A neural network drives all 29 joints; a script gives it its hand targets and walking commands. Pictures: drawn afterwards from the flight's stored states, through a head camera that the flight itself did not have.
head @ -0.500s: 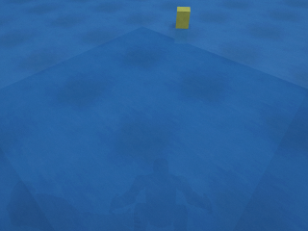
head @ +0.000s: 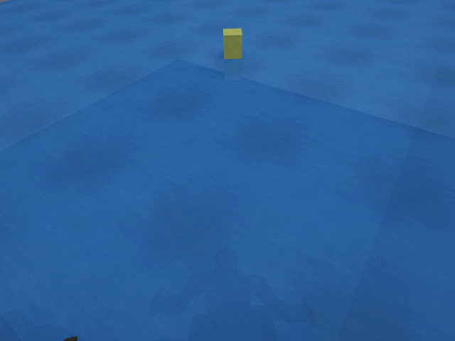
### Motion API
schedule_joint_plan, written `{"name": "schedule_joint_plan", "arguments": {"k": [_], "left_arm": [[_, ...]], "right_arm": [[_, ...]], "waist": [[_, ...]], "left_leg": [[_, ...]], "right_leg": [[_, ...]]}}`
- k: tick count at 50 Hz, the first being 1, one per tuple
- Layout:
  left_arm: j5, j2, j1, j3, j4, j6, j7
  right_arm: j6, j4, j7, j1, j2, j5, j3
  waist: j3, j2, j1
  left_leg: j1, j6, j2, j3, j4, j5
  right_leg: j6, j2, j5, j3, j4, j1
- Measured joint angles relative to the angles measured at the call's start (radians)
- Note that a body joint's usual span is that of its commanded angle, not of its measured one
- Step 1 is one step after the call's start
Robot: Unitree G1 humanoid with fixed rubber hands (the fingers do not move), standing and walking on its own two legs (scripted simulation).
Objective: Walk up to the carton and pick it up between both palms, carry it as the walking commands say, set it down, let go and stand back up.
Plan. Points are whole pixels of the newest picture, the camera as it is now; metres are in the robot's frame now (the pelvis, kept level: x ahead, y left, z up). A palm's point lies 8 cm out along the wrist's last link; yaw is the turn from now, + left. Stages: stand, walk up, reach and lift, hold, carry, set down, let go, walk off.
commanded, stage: walk up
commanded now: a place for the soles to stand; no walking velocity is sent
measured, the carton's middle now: (232, 43) +3.22 +0.00 -0.66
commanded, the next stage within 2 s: none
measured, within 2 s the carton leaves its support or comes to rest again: neither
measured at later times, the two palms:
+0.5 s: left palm (101, 334) +0.19 +0.27 -0.11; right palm (400, 222) +0.40 -0.37 -0.06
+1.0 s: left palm (151, 139) +0.76 +0.28 -0.08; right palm (375, 189) +0.56 -0.39 -0.12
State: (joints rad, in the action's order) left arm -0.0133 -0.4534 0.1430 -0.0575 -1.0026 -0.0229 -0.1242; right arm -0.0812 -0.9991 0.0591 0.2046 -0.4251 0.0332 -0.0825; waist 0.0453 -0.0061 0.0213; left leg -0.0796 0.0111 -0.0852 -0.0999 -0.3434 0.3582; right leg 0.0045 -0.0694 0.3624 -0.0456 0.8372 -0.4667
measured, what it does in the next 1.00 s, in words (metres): walks ahead: right foot, then left foot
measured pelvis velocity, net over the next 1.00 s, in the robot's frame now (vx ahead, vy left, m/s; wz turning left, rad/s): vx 0.57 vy -0.03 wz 0.04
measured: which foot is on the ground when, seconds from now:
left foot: down 0.00-0.12, up 0.14-0.56, down 0.58-1.00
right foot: up 0.00-0.12, down 0.14-0.62, up 0.64-0.98, down 1.00-1.00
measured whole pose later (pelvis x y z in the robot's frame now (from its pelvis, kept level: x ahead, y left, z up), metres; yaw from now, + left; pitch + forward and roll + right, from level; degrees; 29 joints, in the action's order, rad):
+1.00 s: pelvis +0.57 -0.03 -0.03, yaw +2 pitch +2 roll +2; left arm -0.01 -0.47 0.01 -0.06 -0.90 -0.07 -0.14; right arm -0.11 -0.99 0.07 0.37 -0.50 0.00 -0.07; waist 0.04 0.03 0.09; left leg 0.08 -0.07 -0.08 -0.14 -0.35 0.44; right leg -0.03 -0.08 0.03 -0.09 0.50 -0.52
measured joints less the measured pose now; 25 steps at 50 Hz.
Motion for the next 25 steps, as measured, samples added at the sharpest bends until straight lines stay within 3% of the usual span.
{"name": "schedule_joint_plan", "arguments": {"k": [5,7,8,10,12,14,17,21,25], "left_arm": [[0.018,-0.063,-0.03,-0.017,0.041,-0.016,-0.027],[0.018,-0.104,-0.023,-0.027,0.059,-0.036,-0.02],[0.016,-0.111,-0.022,-0.037,0.07,-0.049,-0.006],[0.021,-0.081,-0.016,-0.034,0.08,-0.065,0.021],[0.028,-0.04,0.011,-0.019,0.075,-0.07,0.03],[0.026,-0.007,0.051,-0.006,0.07,-0.075,0.035],[0.018,0.007,0.114,0.002,0.046,-0.081,0.036],[0.013,-0.001,0.181,-0.009,0.013,-0.086,0.035],[0.01,-0.005,0.203,-0.019,-0.012,-0.085,0.031]], "right_arm": [[0.006,-0.024,0.014,0.014,-0.08,0.005,-0.014],[0.013,-0.019,0.019,0.01,-0.097,0.009,-0.008],[0.017,-0.017,0.017,0.0,-0.105,0.009,-0.004],[0.023,-0.016,0.01,-0.021,-0.115,-0.004,0.002],[0.023,-0.012,0.02,-0.033,-0.111,-0.013,0.006],[0.022,-0.01,0.036,-0.044,-0.095,-0.017,0.009],[0.028,-0.004,0.067,-0.067,-0.05,-0.022,0.016],[0.037,0.039,0.09,-0.1,-0.016,-0.025,0.02],[0.036,0.073,0.096,-0.122,-0.025,-0.029,0.014]], "waist": [[0.026,-0.034,0.004],[0.045,-0.024,-0.001],[0.048,-0.025,-0.011],[0.031,-0.055,-0.019],[0.033,-0.08,-0.023],[0.033,-0.091,-0.032],[0.041,-0.05,-0.057],[0.038,0.013,-0.08],[0.036,0.032,-0.088]], "left_leg": [[0.041,-0.011,-0.065,-0.005,-0.044,0.056],[-0.015,0.018,-0.089,0.005,-0.211,0.17],[-0.087,0.033,-0.085,0.044,-0.37,0.205],[-0.235,0.046,-0.036,0.152,-0.657,0.14],[-0.348,0.032,-0.019,0.146,-0.759,0.048],[-0.421,0.008,-0.027,0.104,-0.748,-0.025],[-0.477,-0.013,-0.039,0.041,-0.619,-0.077],[-0.49,-0.016,-0.037,0.045,-0.416,-0.192],[-0.456,-0.016,-0.042,0.047,-0.265,-0.255]], "right_leg": [[-0.003,-0.037,-0.069,-0.029,-0.169,0.017],[-0.01,-0.028,-0.024,-0.045,-0.244,0.071],[-0.01,-0.018,-0.086,-0.049,-0.218,0.052],[-0.007,-0.004,-0.124,-0.084,-0.16,0.057],[-0.003,0.009,-0.041,-0.109,-0.21,0.118],[-0.009,0.019,-0.08,-0.139,-0.274,0.183],[-0.023,0.015,-0.1,-0.153,-0.376,0.273],[-0.012,0.007,-0.126,-0.144,-0.503,0.377],[0.011,0.006,-0.098,-0.147,-0.582,0.467]]}}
